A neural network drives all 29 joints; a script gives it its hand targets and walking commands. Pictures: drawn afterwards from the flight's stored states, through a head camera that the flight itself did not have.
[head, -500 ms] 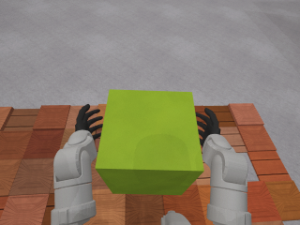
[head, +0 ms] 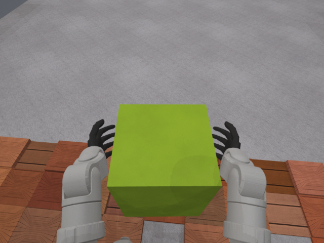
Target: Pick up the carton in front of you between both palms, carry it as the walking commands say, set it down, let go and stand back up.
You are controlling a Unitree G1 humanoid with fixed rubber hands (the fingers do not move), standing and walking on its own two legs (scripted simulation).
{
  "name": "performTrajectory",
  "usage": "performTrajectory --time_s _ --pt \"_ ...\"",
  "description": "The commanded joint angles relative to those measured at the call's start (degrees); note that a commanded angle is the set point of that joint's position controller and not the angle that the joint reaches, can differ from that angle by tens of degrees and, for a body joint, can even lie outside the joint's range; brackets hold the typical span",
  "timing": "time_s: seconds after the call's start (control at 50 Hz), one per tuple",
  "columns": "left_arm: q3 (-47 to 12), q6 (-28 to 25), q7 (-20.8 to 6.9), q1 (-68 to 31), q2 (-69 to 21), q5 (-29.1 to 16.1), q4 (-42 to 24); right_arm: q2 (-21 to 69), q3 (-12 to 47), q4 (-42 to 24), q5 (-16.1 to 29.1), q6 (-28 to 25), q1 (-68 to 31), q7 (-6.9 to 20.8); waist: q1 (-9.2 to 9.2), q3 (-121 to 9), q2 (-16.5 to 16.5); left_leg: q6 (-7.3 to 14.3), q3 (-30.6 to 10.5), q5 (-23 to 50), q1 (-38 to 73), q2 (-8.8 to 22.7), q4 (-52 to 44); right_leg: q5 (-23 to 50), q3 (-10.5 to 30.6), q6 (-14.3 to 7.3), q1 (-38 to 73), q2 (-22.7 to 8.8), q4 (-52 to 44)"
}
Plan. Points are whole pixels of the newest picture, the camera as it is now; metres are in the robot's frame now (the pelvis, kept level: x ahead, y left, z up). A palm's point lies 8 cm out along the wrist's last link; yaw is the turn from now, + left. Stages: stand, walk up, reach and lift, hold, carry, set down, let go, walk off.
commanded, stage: carry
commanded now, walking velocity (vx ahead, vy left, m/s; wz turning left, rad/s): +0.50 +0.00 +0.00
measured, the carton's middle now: (162, 164) +0.33 +0.01 +0.00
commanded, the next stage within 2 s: none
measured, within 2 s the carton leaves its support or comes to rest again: neither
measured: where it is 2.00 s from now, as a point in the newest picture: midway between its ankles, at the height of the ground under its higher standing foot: (167, 117)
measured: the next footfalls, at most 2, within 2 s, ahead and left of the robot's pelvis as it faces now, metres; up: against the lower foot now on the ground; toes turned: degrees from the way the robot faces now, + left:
left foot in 0.16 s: +0.27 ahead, +0.13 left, +0.02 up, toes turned +4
right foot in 0.60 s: +0.52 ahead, -0.09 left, -0.01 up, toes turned -2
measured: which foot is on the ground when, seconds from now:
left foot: up 0.00-0.14, down 0.16-0.60, up 0.62-0.94, down 0.96-1.00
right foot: down 0.00-0.24, up 0.26-0.58, down 0.60-1.00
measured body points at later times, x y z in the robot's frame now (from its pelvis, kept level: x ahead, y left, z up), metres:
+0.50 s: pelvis +0.31 +0.03 +0.00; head +0.33 +0.02 +0.45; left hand +0.66 +0.16 +0.10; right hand +0.63 -0.16 +0.10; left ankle +0.23 +0.13 -0.73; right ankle +0.42 -0.10 -0.71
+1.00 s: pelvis +0.63 +0.03 -0.03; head +0.66 +0.02 +0.42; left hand +0.98 +0.18 +0.06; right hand +0.97 -0.14 +0.06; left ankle +0.75 +0.13 -0.72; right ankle +0.48 -0.08 -0.74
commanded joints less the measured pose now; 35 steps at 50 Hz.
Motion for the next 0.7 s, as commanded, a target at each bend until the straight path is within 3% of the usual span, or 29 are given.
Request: performTrajectory --time_s 0.0,0.08,0.1,0.14,0.16,0.18,0.2,0.22,0.24,0.26,0.28,0.3,0.32,0.36,0.4,0.44,0.48,0.52,0.54,0.56,0.58,0.6,0.62,0.64,0.66,0.68 --pt "-37.46 -1.18 0.43 -31.99 -40.95 -9.61 -7.15 40.97 35.32 -4.41 7.20 -1.53 -30.05 -0.20 0.51 -20.66 -6.19 -0.12 1.73 4.65 -3.07 -0.62 -6.44 25.56 12.60 -4.78 23.24 -15.11 -4.22" --pt "-36.00 0.20 1.53 -28.85 -36.80 -8.38 -6.86 37.06 34.54 -5.05 7.43 0.14 -28.31 -0.60 1.42 -16.85 -6.98 0.23 5.79 6.21 -0.34 -3.27 -15.18 32.89 9.16 -2.82 24.85 -13.68 -1.77" --pt "-35.69 0.63 1.71 -28.26 -36.19 -8.03 -6.62 36.51 34.41 -4.78 7.27 0.65 -28.22 -0.58 1.87 -15.75 -7.09 0.35 3.99 13.10 -1.49 -2.51 -18.43 34.72 9.34 -2.26 27.47 -13.26 -1.08" --pt "-35.12 1.54 2.06 -28.05 -35.43 -7.46 -5.87 35.48 33.59 -4.39 7.46 1.60 -27.33 -0.52 0.81 -16.19 -7.64 1.33 6.30 15.21 6.44 -3.75 -25.99 41.65 6.15 -0.22 27.30 -12.05 2.86" --pt "-34.99 2.05 2.06 -27.94 -35.94 -7.49 -5.59 34.99 33.13 -4.24 7.19 1.97 -28.15 -0.66 0.17 -18.55 -5.14 2.59 9.28 18.54 17.43 -6.23 -25.69 48.02 3.42 1.17 22.64 -9.52 8.71" --pt "-34.98 2.48 1.74 -28.78 -36.31 -7.81 -6.42 36.22 32.91 -2.96 6.99 1.92 -28.74 -1.02 -2.24 -22.88 0.24 6.03 6.59 19.40 34.14 -4.89 -21.58 51.35 2.12 3.64 9.91 -8.47 18.36" --pt "-35.89 2.85 1.32 -30.58 -36.48 -8.71 -7.71 37.50 32.33 -1.22 6.27 1.82 -25.65 -1.04 -7.86 -29.36 4.46 8.69 0.13 19.59 49.75 -3.14 -24.12 42.88 -0.25 6.46 -2.75 -7.64 30.19" --pt "-36.76 2.59 1.05 -34.47 -38.56 -9.49 -9.47 38.89 32.17 -1.38 5.94 1.61 -26.41 -0.75 -9.26 -27.91 8.48 11.38 -9.00 27.32 59.46 2.79 -25.07 14.61 0.66 7.39 -19.10 -3.28 40.90" --pt "-36.23 2.45 0.87 -35.59 -39.63 -9.69 -9.76 40.38 33.29 -2.13 7.06 1.58 -27.29 -0.26 -8.67 -26.92 14.37 15.12 -20.37 40.64 64.70 11.90 -22.99 -18.22 2.88 7.47 -32.68 2.03 51.02" --pt "-35.18 2.22 1.02 -34.22 -39.94 -9.08 -7.92 41.13 35.35 -4.22 8.86 1.50 -29.26 0.44 -8.90 -26.39 6.11 15.02 -20.08 41.30 62.40 12.84 -20.84 -18.56 8.60 5.71 -34.79 -0.56 53.51" --pt "-33.64 1.98 1.23 -32.06 -39.96 -7.93 -7.00 41.97 37.72 -7.13 10.63 1.21 -32.00 0.93 -8.29 -26.16 1.28 13.10 -19.96 33.22 58.36 13.30 -21.89 -15.90 10.63 4.47 -33.90 -2.78 48.41" --pt "-32.62 1.88 1.43 -31.17 -39.80 -6.98 -6.39 42.41 39.37 -9.44 12.25 0.91 -35.22 1.29 -7.11 -24.69 -0.47 11.51 -19.23 23.80 52.72 14.01 -23.84 -13.93 9.98 3.85 -31.50 -4.36 43.87" --pt "-31.70 1.83 1.65 -30.45 -39.27 -6.28 -5.91 42.23 40.37 -10.84 13.43 0.75 -36.60 1.45 -6.28 -23.36 1.14 10.55 -17.57 17.41 47.37 13.36 -25.92 -12.01 9.32 3.77 -28.53 -5.00 38.22" --pt "-31.01 1.91 2.02 -29.25 -37.65 -4.95 -5.84 41.09 40.69 -10.52 13.85 0.88 -35.36 1.45 -5.85 -22.07 6.94 11.44 -13.58 13.28 41.79 11.34 -26.66 -6.14 7.17 4.27 -25.85 -4.27 35.14" --pt "-30.60 2.34 2.13 -28.45 -36.35 -3.91 -5.90 40.48 40.65 -8.69 13.78 1.38 -33.52 1.48 -5.95 -18.75 8.51 10.84 -9.59 10.87 36.75 9.77 -27.59 2.24 6.94 4.82 -23.41 -5.16 26.06" --pt "-30.15 2.95 2.07 -28.14 -35.53 -3.07 -5.08 40.01 39.71 -6.27 12.62 2.06 -31.68 1.38 -5.74 -16.10 8.01 9.02 -5.79 13.69 31.93 8.06 -27.82 8.14 4.59 5.22 -17.07 -3.75 16.49" --pt "-29.89 3.51 1.67 -28.89 -35.01 -2.90 -3.84 39.88 38.33 -3.94 11.07 2.74 -31.43 1.17 -4.19 -15.55 8.11 6.82 -4.30 13.49 28.41 8.81 -27.26 8.46 0.21 4.43 -8.27 -2.25 11.95" --pt "-30.14 3.78 1.20 -29.24 -35.88 -3.36 -1.94 39.80 37.30 -2.82 9.54 3.31 -31.35 0.95 -0.87 -16.79 5.33 4.57 0.83 20.42 24.73 6.27 -17.25 11.54 -3.91 3.71 4.28 0.10 9.16" --pt "-30.09 3.94 1.09 -29.41 -36.14 -3.48 -0.53 39.35 36.49 -1.88 8.73 3.60 -30.86 0.74 1.08 -19.82 1.77 2.47 5.42 23.13 22.94 2.49 -5.94 7.88 -5.44 3.76 12.79 2.35 8.43" --pt "-29.59 4.12 1.15 -27.52 -36.02 -3.01 1.46 38.25 35.35 -1.08 7.80 3.88 -32.26 0.38 3.39 -20.09 -4.26 0.31 5.74 13.27 15.07 -0.77 9.39 3.06 9.51 2.75 18.10 -6.55 5.12" --pt "-28.55 4.34 1.39 -26.75 -35.68 -2.66 3.50 38.34 34.08 1.12 7.01 4.26 -32.51 -0.18 2.65 -15.01 -8.61 0.44 3.69 -12.19 8.54 -4.29 18.18 14.13 20.46 2.91 14.62 -12.31 5.85" --pt "-27.11 4.54 2.27 -27.95 -32.14 -2.17 3.56 37.99 32.58 4.25 7.22 4.72 -31.26 -0.56 1.15 -15.67 -8.99 -0.01 0.45 -16.70 -2.45 -8.35 24.01 28.75 36.69 -5.00 21.48 -18.81 4.27" --pt "-29.88 4.08 2.89 -32.86 -33.45 -4.10 1.02 38.68 31.31 3.85 6.97 4.58 -29.57 -0.68 2.15 -23.89 -14.12 1.38 -5.07 -17.41 -10.54 -5.19 32.37 12.19 48.53 -13.53 27.56 -25.67 3.40" --pt "-30.83 3.91 2.69 -34.59 -37.22 -5.39 0.08 39.59 29.74 3.16 6.09 4.65 -31.25 -0.94 2.25 -22.07 -11.37 1.96 -6.28 -15.94 -11.92 -2.79 34.70 8.80 46.66 -12.82 23.61 -22.92 3.10" --pt "-32.47 3.43 1.89 -37.39 -40.55 -7.38 -1.71 41.99 29.64 3.55 6.02 4.21 -32.79 -0.90 1.72 -21.07 -8.25 1.91 -5.84 -14.67 -11.51 -2.30 34.06 10.09 39.93 -11.04 19.41 -19.80 3.31" --pt "-34.27 2.87 0.91 -39.60 -43.61 -9.27 -2.83 43.58 29.23 3.44 5.56 3.42 -33.85 -0.84 0.98 -19.72 -3.56 1.72 -5.12 -11.02 -9.48 -1.44 29.44 8.63 33.45 -7.62 14.93 -16.46 1.80"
